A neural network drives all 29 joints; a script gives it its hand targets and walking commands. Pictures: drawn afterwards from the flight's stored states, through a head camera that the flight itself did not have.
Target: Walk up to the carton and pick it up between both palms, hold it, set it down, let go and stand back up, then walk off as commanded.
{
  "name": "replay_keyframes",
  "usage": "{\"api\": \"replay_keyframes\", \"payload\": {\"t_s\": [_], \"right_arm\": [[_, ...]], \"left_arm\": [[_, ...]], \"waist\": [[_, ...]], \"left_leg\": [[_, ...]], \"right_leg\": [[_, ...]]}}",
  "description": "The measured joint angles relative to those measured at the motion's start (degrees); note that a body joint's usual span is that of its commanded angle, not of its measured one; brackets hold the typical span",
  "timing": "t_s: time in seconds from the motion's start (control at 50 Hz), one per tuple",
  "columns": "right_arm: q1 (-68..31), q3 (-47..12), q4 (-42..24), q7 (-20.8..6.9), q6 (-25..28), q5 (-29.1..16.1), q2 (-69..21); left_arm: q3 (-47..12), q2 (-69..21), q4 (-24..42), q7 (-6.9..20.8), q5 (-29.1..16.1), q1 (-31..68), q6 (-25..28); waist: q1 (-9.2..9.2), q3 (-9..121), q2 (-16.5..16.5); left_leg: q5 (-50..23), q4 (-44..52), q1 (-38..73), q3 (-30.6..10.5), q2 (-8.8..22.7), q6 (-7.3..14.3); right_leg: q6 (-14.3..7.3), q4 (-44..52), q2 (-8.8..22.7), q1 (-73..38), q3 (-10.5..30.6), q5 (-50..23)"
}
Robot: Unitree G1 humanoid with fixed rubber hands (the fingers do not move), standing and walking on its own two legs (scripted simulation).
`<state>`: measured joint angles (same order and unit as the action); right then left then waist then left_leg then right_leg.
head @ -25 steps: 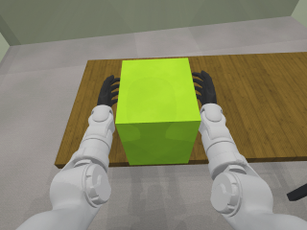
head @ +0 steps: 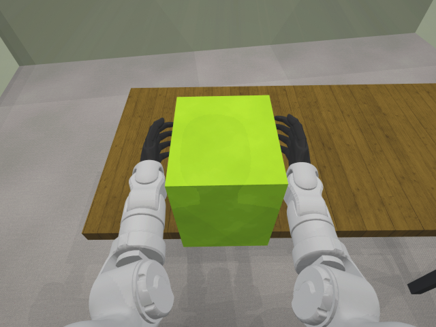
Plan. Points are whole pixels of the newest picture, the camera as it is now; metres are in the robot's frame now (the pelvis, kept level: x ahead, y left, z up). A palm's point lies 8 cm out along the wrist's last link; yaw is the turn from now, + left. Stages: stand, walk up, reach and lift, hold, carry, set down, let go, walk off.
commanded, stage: reach and lift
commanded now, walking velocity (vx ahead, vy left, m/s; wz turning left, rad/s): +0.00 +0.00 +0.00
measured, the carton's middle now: (224, 174) +0.40 +0.01 +0.04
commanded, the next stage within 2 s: none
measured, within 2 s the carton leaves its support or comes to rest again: leaves its support in 0.80 s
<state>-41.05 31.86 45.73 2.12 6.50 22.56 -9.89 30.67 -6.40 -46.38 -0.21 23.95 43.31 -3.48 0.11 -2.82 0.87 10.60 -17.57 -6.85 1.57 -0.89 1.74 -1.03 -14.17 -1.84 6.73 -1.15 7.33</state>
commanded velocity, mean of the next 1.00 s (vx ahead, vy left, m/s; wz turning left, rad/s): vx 0.00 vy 0.00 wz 0.00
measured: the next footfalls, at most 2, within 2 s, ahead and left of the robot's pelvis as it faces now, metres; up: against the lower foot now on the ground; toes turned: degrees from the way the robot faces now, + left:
none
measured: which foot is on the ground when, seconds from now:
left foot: down 0.00-1.00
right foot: down 0.00-1.00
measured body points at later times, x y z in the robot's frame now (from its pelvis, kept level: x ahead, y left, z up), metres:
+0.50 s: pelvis +0.00 +0.00 +0.00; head +0.02 +0.01 +0.45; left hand +0.41 +0.15 +0.08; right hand +0.41 -0.13 +0.09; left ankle -0.01 +0.09 -0.75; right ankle +0.00 -0.10 -0.75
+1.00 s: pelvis -0.01 +0.00 +0.00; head -0.01 +0.02 +0.45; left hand +0.40 +0.15 +0.11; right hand +0.40 -0.13 +0.12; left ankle -0.01 +0.09 -0.75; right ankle +0.00 -0.10 -0.75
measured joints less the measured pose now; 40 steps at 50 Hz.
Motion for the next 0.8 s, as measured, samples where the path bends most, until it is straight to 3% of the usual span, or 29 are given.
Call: {"api": "replay_keyframes", "payload": {"t_s": [0.16, 0.28, 0.44, 0.58, 0.72, 0.8], "right_arm": [[1.1, -0.5, -0.6, 1.2, 1.1, 1.3, -1.1], [0.7, 1.5, 1.1, 1.4, 1.8, 0.6, -1.7], [-0.6, 0.7, 2.7, -0.2, 2.1, -1.2, 0.8], [-0.3, -0.1, 2.7, 0.3, 2.5, -1.3, 0.7], [0.8, -1.3, 2.5, 1.2, 3.9, -1.6, 0.8], [0.1, -0.9, 3.8, 1.9, 5.0, -0.9, 0.6]], "left_arm": [[0.1, 0.6, 0.2, 1.4, -1.3, -0.7, 0.5], [-0.1, 1.2, -0.2, 1.7, 0.3, -0.3, -0.2], [-1.0, -0.5, 1.8, -0.6, 0.6, -0.2, -1.8], [-1.0, -0.2, 1.5, -0.5, -0.9, -0.7, -0.5], [-1.0, 0.0, 0.0, -0.4, -0.9, -0.6, 1.4], [-1.3, 1.0, -1.3, -0.5, -1.4, -0.5, 2.4]], "waist": [[0.14, 1.3, -2.0], [0.64, 0.9, -3.6], [-0.13, 0.4, -1.9], [0.38, 1.0, -1.1], [-0.55, 1.9, -2.1], [0.11, 2.1, -2.7]], "left_leg": [[-1.0, 1.5, -0.3, -0.2, -0.2, -0.1], [-0.8, 1.4, 0.8, -0.3, -0.2, -0.2], [-0.2, 0.1, -0.5, 0.1, -0.3, 0.1], [-0.5, 0.2, -1.4, 0.1, -0.3, 0.1], [-0.7, 0.2, -1.9, 0.0, 0.0, -0.1], [-1.1, 0.5, -1.7, -0.6, -0.2, -0.2]], "right_leg": [[-0.1, 0.0, 0.2, 0.9, -0.2, -0.1], [-0.2, 0.0, 0.2, -0.3, -0.3, 0.1], [0.0, -0.2, 0.3, 0.6, 0.0, 0.0], [0.1, -0.2, 0.3, 1.5, 0.0, -0.2], [-0.1, -0.3, 0.1, 2.0, -0.2, -0.4], [-0.2, 0.0, 0.2, 1.7, -0.8, -0.5]]}}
